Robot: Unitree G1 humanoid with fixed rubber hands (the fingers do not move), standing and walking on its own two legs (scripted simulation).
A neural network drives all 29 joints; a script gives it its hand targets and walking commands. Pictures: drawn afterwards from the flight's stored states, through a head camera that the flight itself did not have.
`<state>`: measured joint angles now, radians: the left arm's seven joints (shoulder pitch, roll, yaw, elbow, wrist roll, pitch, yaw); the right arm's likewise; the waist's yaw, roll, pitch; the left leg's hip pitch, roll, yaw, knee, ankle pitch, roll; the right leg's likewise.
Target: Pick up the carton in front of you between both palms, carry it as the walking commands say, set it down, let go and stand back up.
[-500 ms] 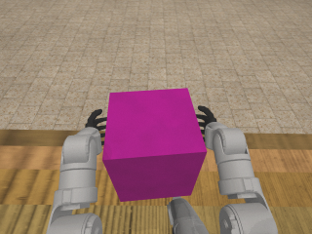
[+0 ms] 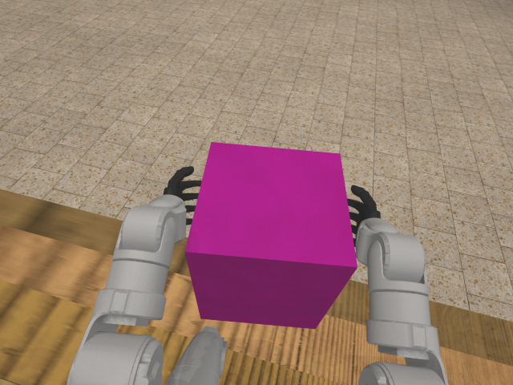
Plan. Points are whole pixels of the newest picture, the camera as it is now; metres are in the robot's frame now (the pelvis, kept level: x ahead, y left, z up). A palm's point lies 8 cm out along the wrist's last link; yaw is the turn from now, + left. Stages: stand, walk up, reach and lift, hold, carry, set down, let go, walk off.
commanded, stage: carry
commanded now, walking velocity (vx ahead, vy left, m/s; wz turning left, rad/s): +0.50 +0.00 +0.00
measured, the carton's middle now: (266, 241) +0.34 +0.02 +0.01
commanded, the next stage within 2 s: none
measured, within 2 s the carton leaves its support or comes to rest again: neither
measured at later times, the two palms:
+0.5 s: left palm (217, 152) +0.67 +0.18 -0.11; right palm (327, 163) +0.67 -0.12 -0.10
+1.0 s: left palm (239, 126) +1.00 +0.17 -0.27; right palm (317, 136) +1.00 -0.13 -0.28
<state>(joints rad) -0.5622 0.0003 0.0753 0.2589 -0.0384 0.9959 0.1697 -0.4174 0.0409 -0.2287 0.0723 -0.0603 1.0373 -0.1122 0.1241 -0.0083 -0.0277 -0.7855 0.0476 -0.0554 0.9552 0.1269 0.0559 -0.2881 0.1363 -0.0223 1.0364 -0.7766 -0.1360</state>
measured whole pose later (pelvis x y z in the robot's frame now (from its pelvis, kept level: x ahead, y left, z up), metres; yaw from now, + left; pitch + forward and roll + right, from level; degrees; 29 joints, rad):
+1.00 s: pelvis +0.66 +0.01 -0.36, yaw -1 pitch +2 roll -1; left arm -0.53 -0.03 0.12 0.18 0.00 1.00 0.16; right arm -0.44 0.03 -0.21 0.05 -0.04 1.05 -0.13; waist 0.10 0.04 -0.03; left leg -0.74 0.04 -0.01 0.69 0.34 0.06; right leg -0.24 0.14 -0.02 1.04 -0.83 -0.13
